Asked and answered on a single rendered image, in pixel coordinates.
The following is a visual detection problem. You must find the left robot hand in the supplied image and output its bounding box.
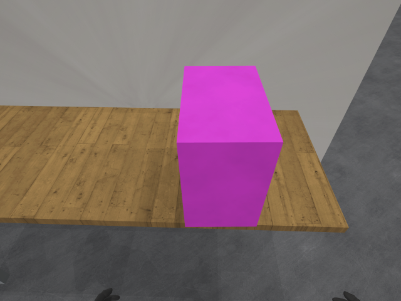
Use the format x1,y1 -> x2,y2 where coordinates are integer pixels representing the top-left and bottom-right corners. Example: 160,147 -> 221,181
95,288 -> 120,301

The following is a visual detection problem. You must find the table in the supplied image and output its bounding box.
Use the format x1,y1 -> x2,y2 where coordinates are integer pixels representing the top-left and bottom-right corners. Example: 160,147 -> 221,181
0,105 -> 349,284

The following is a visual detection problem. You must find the carton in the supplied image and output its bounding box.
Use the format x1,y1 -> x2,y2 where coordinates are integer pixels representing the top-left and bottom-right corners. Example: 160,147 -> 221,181
177,66 -> 283,227

